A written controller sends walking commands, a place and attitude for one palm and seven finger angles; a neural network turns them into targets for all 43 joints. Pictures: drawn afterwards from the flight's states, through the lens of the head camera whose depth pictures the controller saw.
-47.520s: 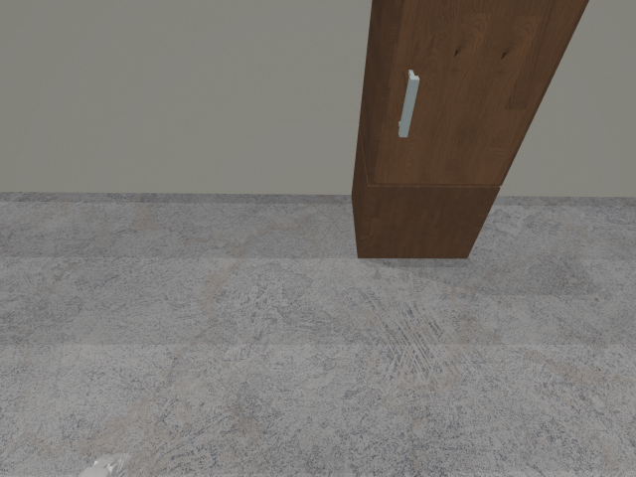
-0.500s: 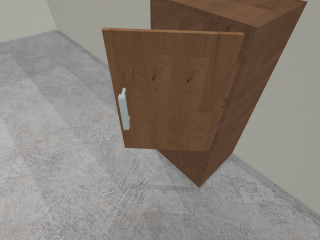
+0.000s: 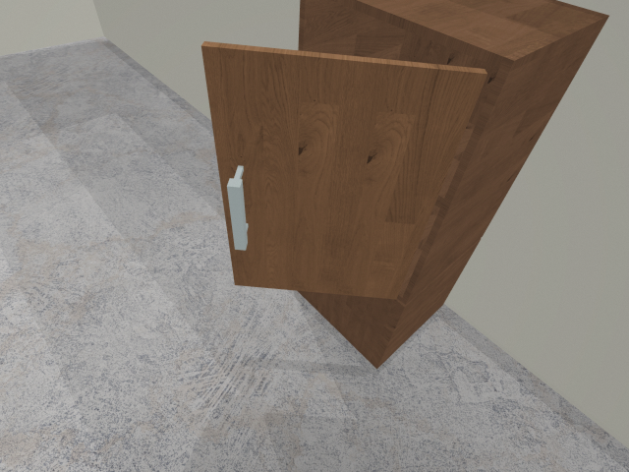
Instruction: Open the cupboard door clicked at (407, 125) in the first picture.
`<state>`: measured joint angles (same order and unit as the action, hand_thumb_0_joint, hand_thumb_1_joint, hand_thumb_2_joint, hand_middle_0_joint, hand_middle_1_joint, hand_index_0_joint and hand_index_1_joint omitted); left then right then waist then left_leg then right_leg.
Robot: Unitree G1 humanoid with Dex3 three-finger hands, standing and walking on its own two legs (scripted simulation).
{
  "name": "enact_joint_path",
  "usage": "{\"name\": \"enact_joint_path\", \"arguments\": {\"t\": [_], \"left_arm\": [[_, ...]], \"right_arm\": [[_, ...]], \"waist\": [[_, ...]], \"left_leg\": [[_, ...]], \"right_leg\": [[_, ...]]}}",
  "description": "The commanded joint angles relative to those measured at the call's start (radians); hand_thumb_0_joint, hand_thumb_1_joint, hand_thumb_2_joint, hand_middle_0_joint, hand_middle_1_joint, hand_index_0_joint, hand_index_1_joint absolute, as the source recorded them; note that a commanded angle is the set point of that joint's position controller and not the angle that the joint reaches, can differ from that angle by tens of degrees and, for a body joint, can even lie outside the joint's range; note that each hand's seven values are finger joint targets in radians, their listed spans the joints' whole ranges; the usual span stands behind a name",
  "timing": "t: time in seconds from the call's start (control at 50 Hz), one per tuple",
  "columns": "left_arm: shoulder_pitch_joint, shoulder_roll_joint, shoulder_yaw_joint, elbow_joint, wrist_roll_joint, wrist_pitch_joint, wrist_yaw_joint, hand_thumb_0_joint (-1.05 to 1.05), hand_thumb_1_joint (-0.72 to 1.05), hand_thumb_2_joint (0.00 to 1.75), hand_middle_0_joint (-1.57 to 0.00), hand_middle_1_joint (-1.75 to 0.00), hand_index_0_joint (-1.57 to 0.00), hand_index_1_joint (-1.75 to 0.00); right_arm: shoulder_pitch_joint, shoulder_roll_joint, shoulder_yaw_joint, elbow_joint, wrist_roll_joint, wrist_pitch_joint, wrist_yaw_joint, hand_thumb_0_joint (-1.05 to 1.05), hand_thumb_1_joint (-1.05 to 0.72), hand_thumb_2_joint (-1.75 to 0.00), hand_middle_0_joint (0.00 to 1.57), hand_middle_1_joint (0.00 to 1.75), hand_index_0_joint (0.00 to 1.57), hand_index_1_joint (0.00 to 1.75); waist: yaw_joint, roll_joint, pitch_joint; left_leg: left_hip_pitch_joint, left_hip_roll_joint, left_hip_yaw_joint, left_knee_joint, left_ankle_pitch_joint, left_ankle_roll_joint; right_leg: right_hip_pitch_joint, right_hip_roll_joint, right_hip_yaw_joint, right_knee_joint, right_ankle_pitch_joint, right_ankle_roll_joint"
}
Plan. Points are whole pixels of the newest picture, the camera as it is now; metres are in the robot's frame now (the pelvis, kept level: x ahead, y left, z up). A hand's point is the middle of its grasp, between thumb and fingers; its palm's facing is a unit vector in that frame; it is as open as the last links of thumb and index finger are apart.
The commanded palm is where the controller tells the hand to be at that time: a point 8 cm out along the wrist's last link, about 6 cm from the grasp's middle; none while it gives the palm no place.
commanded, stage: shuffle to correct the standing spot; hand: left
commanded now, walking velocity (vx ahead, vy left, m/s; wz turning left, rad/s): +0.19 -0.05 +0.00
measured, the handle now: (240, 209) +0.58 +0.18 -0.04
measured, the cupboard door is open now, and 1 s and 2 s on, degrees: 44 44 44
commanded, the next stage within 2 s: come to a stop and stand still in 0.02 s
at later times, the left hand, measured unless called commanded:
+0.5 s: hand out of the picture +0.05 +0.16 -0.18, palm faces +0.03 -0.98 -0.19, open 7.3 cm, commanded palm none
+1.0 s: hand out of the picture +0.01 +0.19 -0.16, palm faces +0.00 -0.97 -0.22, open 7.4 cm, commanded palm none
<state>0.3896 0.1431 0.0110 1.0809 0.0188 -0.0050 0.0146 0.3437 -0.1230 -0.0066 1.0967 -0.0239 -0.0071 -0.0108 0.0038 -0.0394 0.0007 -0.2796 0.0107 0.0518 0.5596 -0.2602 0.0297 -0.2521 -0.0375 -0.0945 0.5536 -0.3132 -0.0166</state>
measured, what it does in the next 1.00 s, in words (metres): stands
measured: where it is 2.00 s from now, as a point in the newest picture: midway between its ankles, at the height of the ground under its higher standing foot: outside the picture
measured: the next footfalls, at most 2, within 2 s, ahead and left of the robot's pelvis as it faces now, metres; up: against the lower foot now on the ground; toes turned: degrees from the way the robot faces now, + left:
none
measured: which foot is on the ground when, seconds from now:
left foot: down 0.00-1.00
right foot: down 0.00-1.00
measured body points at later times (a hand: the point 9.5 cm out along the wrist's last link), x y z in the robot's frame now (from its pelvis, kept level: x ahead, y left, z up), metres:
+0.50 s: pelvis +0.04 -0.01 +0.00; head +0.07 +0.00 +0.45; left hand +0.05 +0.21 -0.16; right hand +0.07 -0.24 -0.15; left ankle +0.03 +0.10 -0.73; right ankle +0.01 -0.12 -0.73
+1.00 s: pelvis -0.04 +0.00 +0.00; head -0.04 +0.00 +0.45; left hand +0.01 +0.24 -0.15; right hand -0.01 -0.24 -0.15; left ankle +0.02 +0.10 -0.73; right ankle +0.01 -0.12 -0.73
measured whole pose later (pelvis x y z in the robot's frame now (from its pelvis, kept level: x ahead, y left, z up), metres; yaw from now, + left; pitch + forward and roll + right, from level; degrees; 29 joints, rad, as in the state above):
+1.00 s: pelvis -0.04 +0.00 +0.00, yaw +0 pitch -2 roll +0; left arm 0.30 0.19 0.00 0.97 0.02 0.01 0.02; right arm 0.29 -0.18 -0.02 0.99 -0.03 0.02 0.00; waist -0.01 0.00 0.01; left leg -0.30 0.00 0.06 0.51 -0.19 0.03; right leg -0.29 -0.03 -0.06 0.54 -0.25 -0.01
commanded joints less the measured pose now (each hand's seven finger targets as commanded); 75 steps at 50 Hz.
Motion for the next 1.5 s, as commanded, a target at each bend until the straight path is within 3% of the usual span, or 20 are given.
{"name": "enact_joint_path", "arguments": {"t": [0.0, 0.06, 0.14, 0.18, 0.22, 0.26, 0.38, 0.52, 0.54, 0.56, 0.58, 0.62, 0.66, 0.74, 0.82, 0.98, 1.08, 1.22, 1.34, 1.48], "left_arm": [[0.041, 0.05, 0.017, -0.052, 0.011, -0.021, 0.0, 0.0, 0.9, 0.9, -0.2, -0.3, -0.2, -0.3], [0.059, 0.031, 0.016, -0.046, 0.015, -0.028, -0.007, 0.0, 0.9, 0.9, -0.2, -0.3, -0.2, -0.3], [0.123, 0.057, 0.021, -0.012, 0.004, -0.041, 0.005, 0.0, 0.9, 0.9, -0.2, -0.3, -0.2, -0.3], [0.125, 0.083, 0.025, 0.003, -0.001, -0.042, 0.015, 0.0, 0.9, 0.9, -0.2, -0.3, -0.2, -0.3], [0.097, 0.074, 0.016, 0.001, -0.005, -0.045, 0.022, 0.0, 0.9, 0.9, -0.2, -0.3, -0.2, -0.3], [0.071, 0.06, 0.008, -0.013, -0.006, -0.043, 0.031, 0.0, 0.9, 0.9, -0.2, -0.3, -0.2, -0.3], [0.035, 0.092, 0.026, -0.052, -0.003, -0.015, 0.046, 0.0, 0.9, 0.9, -0.2, -0.3, -0.2, -0.3], [-0.01, 0.092, 0.028, -0.089, -0.001, 0.001, 0.037, 0.0, 0.9, 0.9, -0.2, -0.3, -0.2, -0.3], [0.027, 0.144, 0.028, -0.061, 0.002, -0.009, 0.066, 0.0, 0.9, 0.9, -0.2, -0.3, -0.2, -0.3], [-0.011, 0.177, 0.034, -0.091, 0.007, -0.024, 0.063, 0.0, 0.9, 0.9, -0.2, -0.3, -0.2, -0.3], [-0.038, 0.17, 0.03, -0.113, 0.005, -0.026, 0.053, 0.0, 0.9, 0.9, -0.2, -0.3, -0.2, -0.3], [-0.066, 0.141, 0.019, -0.131, 0.0, -0.02, 0.048, 0.0, 0.9, 0.9, -0.2, -0.3, -0.2, -0.3], [-0.087, 0.138, 0.016, -0.143, 0.002, -0.011, 0.041, 0.0, 0.9, 0.9, -0.2, -0.3, -0.2, -0.3], [-0.105, 0.15, 0.011, -0.153, 0.004, 0.001, 0.028, 0.0, 0.9, 0.9, -0.2, -0.3, -0.2, -0.3], [-0.085, 0.166, 0.018, -0.164, 0.008, 0.008, 0.022, 0.0, 0.9, 0.9, -0.2, -0.3, -0.2, -0.3], [-0.066, 0.158, 0.018, -0.163, 0.002, -0.006, 0.018, 0.0, 0.9, 0.9, -0.2, -0.3, -0.2, -0.3], [-0.032, 0.145, 0.015, -0.134, 0.003, -0.005, 0.018, 0.0, 0.9, 0.9, -0.2, -0.3, -0.2, -0.3], [0.004, 0.116, 0.006, -0.086, -0.002, -0.014, 0.016, 0.0, 0.9, 0.9, -0.2, -0.3, -0.2, -0.3], [0.027, 0.108, 0.008, -0.062, 0.004, -0.007, 0.018, 0.0, 0.9, 0.9, -0.2, -0.3, -0.2, -0.3], [0.026, 0.09, 0.003, -0.05, 0.002, -0.018, 0.017, 0.0, 0.9, 0.9, -0.2, -0.3, -0.2, -0.3]], "right_arm": [[0.068, -0.134, -0.03, -0.033, 0.003, -0.027, -0.01, 0.0, -0.9, -0.9, 0.2, 0.3, 0.2, 0.3], [0.046, -0.13, -0.032, -0.04, 0.007, -0.034, -0.014, 0.0, -0.9, -0.9, 0.2, 0.3, 0.2, 0.3], [0.021, -0.077, -0.017, -0.05, 0.013, -0.048, -0.015, 0.0, -0.9, -0.9, 0.2, 0.3, 0.2, 0.3], [0.019, -0.043, -0.004, -0.045, 0.013, -0.046, -0.019, 0.0, -0.9, -0.9, 0.2, 0.3, 0.2, 0.3], [0.046, -0.037, 0.001, -0.02, 0.015, -0.044, -0.024, 0.0, -0.9, -0.9, 0.2, 0.3, 0.2, 0.3], [0.055, -0.059, -0.004, 0.003, 0.019, -0.048, -0.034, 0.0, -0.9, -0.9, 0.2, 0.3, 0.2, 0.3], [0.024, -0.101, -0.027, -0.019, 0.022, -0.021, -0.045, 0.0, -0.9, -0.9, 0.2, 0.3, 0.2, 0.3], [-0.048, -0.108, -0.033, -0.063, 0.014, -0.007, -0.035, 0.0, -0.9, -0.9, 0.2, 0.3, 0.2, 0.3], [-0.125, -0.182, -0.044, -0.132, 0.032, -0.011, -0.023, 0.0, -0.9, -0.9, 0.2, 0.3, 0.2, 0.3], [-0.117, -0.156, -0.034, -0.172, 0.023, -0.006, -0.015, 0.0, -0.9, -0.9, 0.2, 0.3, 0.2, 0.3], [-0.054, -0.108, -0.035, -0.153, 0.017, -0.013, -0.014, 0.0, -0.9, -0.9, 0.2, 0.3, 0.2, 0.3], [-0.051, -0.143, -0.038, -0.154, 0.013, -0.009, -0.015, 0.0, -0.9, -0.9, 0.2, 0.3, 0.2, 0.3], [-0.078, -0.15, -0.035, -0.165, 0.009, -0.009, -0.014, 0.0, -0.9, -0.9, 0.2, 0.3, 0.2, 0.3], [-0.112, -0.16, -0.031, -0.191, 0.004, 0.002, -0.003, 0.0, -0.9, -0.9, 0.2, 0.3, 0.2, 0.3], [-0.078, -0.174, -0.036, -0.188, -0.005, 0.01, 0.004, 0.0, -0.9, -0.9, 0.2, 0.3, 0.2, 0.3], [-0.023, -0.159, -0.027, -0.158, -0.002, -0.001, 0.003, 0.0, -0.9, -0.9, 0.2, 0.3, 0.2, 0.3], [-0.012, -0.16, -0.025, -0.126, 0.0, -0.004, 0.001, 0.0, -0.9, -0.9, 0.2, 0.3, 0.2, 0.3], [0.018, -0.142, -0.019, -0.084, 0.006, -0.01, -0.005, 0.0, -0.9, -0.9, 0.2, 0.3, 0.2, 0.3], [0.021, -0.138, -0.026, -0.064, 0.004, -0.001, -0.004, 0.0, -0.9, -0.9, 0.2, 0.3, 0.2, 0.3], [0.012, -0.123, -0.023, -0.051, 0.009, -0.013, -0.009, 0.0, -0.9, -0.9, 0.2, 0.3, 0.2, 0.3]], "waist": [[-0.01, 0.156, 0.12], [0.012, 0.156, 0.141], [0.031, -0.002, 0.096], [0.017, -0.112, 0.081], [-0.003, -0.076, 0.023], [-0.002, 0.029, -0.008], [0.001, 0.061, -0.026], [0.006, 0.048, -0.043], [0.016, 0.07, -0.027], [-0.012, 0.047, -0.023], [-0.034, 0.03, -0.1], [-0.025, 0.008, -0.129], [-0.012, 0.068, -0.051], [-0.009, 0.021, 0.122], [-0.01, 0.022, 0.129], [-0.015, 0.006, 0.045], [-0.004, 0.067, 0.073], [-0.005, 0.046, 0.056], [-0.002, 0.05, 0.102], [-0.003, 0.044, 0.069]], "left_leg": [[-0.067, 0.162, -0.241, -0.296, -0.377, 0.067], [-0.08, 0.182, -0.252, -0.294, -0.307, 0.092], [-0.129, 0.066, -0.075, -0.103, -0.047, 0.034], [-0.106, 0.017, 0.009, -0.012, 0.049, -0.004], [0.008, 0.042, -0.011, -0.055, 0.178, -0.013], [0.092, 0.079, -0.043, -0.064, 0.511, -0.007], [0.144, 0.106, -0.048, -0.043, 0.686, 0.001], [0.107, 0.105, -0.064, -0.076, 0.436, 0.01], [0.107, 0.135, -0.04, 0.075, 0.483, -0.017], [0.047, 0.09, -0.029, 0.075, 0.314, -0.035], [0.071, 0.065, -0.034, 0.004, 0.197, -0.025], [0.102, 0.098, -0.071, -0.033, 0.275, -0.005], [0.06, 0.112, -0.098, -0.081, 0.245, 0.012], [-0.068, 0.079, -0.123, -0.186, -0.127, 0.01], [-0.103, 0.067, -0.131, -0.219, -0.265, 0.01], [-0.06, 0.059, -0.121, -0.195, -0.18, 0.009], [-0.115, 0.078, -0.155, -0.245, -0.256, 0.011], [-0.087, 0.075, -0.149, -0.235, -0.192, 0.007], [-0.13, 0.077, -0.161, -0.255, -0.283, 0.007], [-0.085, 0.08, -0.156, -0.248, -0.202, 0.005]], "right_leg": [[-0.074, 0.0, 0.023, -0.013, -0.14, -0.035], [-0.042, 0.004, 0.017, -0.012, -0.043, -0.037], [0.097, -0.088, 0.155, -0.127, 0.067, -0.063], [0.124, -0.156, 0.199, -0.149, 0.349, -0.076], [0.121, -0.142, 0.144, -0.096, 0.61, -0.056], [0.118, -0.096, 0.097, -0.056, 0.707, -0.015], [0.097, -0.095, 0.092, -0.008, 0.631, -0.012], [0.085, -0.088, 0.12, -0.041, 0.443, -0.02], [0.023, -0.121, 0.161, -0.095, 0.597, -0.009], [0.07, -0.173, 0.182, -0.08, 0.722, -0.035], [0.102, -0.175, 0.178, -0.019, 0.7, -0.058], [0.091, -0.111, 0.125, -0.017, 0.446, -0.043], [0.043, -0.074, 0.115, -0.047, 0.229, -0.032], [-0.059, -0.058, 0.15, -0.146, -0.107, -0.029], [-0.096, -0.049, 0.151, -0.167, -0.228, -0.021], [-0.075, -0.069, 0.174, -0.196, -0.202, -0.03], [-0.058, -0.056, 0.159, -0.185, -0.195, -0.024], [-0.043, -0.06, 0.171, -0.192, -0.141, -0.029], [-0.078, -0.048, 0.166, -0.198, -0.21, -0.019], [-0.054, -0.054, 0.172, -0.198, -0.123, -0.022]]}}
